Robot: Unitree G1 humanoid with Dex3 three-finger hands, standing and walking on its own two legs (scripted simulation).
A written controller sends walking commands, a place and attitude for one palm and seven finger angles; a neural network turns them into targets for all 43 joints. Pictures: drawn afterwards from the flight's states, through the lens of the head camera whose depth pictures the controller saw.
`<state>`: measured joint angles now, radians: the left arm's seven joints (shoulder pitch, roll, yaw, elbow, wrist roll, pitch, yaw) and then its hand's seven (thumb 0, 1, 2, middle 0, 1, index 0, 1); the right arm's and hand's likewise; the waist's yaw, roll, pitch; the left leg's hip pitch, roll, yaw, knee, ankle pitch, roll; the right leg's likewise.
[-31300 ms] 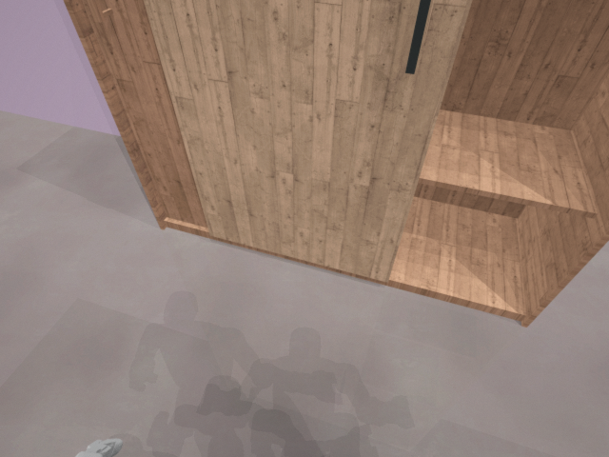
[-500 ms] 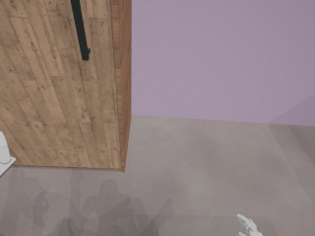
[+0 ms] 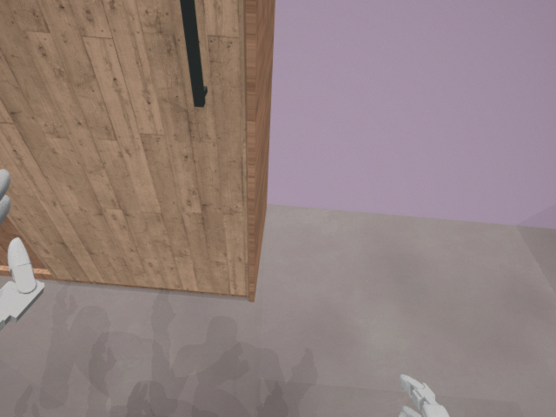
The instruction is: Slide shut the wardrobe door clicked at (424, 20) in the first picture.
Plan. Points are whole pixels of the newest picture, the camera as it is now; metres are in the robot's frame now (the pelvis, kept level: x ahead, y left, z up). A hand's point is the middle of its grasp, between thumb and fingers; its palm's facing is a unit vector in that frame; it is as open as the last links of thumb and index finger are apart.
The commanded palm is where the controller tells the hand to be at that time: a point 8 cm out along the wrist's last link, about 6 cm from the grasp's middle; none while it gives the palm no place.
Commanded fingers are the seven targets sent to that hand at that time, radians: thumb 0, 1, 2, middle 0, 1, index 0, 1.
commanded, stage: let the arm hang, fingers relaxed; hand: left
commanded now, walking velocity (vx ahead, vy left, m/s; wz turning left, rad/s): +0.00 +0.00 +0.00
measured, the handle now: (194, 32) +0.68 +0.23 +0.26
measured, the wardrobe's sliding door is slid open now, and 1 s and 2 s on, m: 0.00 0.00 0.00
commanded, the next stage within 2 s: look to check the result in 1.12 s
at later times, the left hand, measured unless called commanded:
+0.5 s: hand out of the picture -0.04 +0.22 -0.17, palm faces +0.08 -0.97 -0.21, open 7.2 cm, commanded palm none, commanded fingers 0.00 0.90 0.90 -0.20 -0.30 -0.20 -0.30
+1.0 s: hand out of the picture +0.12 +0.26 -0.14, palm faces +0.03 -0.95 -0.32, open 7.4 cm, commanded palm none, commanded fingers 0.00 0.90 0.90 -0.20 -0.30 -0.20 -0.30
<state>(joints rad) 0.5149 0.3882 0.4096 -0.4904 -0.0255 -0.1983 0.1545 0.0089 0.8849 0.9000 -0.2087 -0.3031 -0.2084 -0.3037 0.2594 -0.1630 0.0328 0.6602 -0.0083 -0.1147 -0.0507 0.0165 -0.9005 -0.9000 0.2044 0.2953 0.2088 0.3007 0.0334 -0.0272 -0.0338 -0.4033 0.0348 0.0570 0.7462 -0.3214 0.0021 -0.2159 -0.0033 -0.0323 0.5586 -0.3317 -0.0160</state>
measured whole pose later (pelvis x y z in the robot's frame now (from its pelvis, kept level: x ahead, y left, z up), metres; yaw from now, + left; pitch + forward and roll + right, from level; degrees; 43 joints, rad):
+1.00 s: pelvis +0.02 +0.02 +0.02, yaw +3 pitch -1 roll +0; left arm 0.05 0.31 0.02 1.11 0.01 -0.02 0.00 0.00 0.90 0.90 -0.20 -0.30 -0.20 -0.30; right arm 0.02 -0.32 -0.01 1.11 -0.02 0.00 0.00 0.01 -0.91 -0.90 0.20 0.29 0.21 0.30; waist 0.00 0.01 0.04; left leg -0.19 -0.02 0.02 0.35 -0.15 0.03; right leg -0.14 -0.02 0.01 0.35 -0.21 0.02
